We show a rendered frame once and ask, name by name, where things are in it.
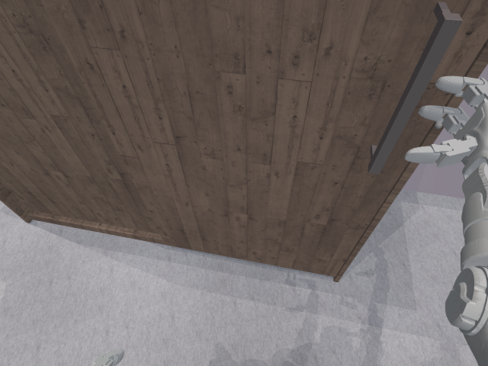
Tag robot left hand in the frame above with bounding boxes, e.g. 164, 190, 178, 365
92, 349, 124, 366

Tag handle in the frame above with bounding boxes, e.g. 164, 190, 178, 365
368, 2, 463, 175

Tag right robot upper arm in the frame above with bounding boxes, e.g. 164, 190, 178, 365
445, 266, 488, 366

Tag robot right forearm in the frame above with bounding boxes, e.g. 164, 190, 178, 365
461, 150, 488, 271

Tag robot right hand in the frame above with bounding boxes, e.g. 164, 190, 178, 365
405, 76, 488, 168

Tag wardrobe door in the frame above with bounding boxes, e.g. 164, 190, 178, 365
0, 0, 159, 234
41, 0, 488, 277

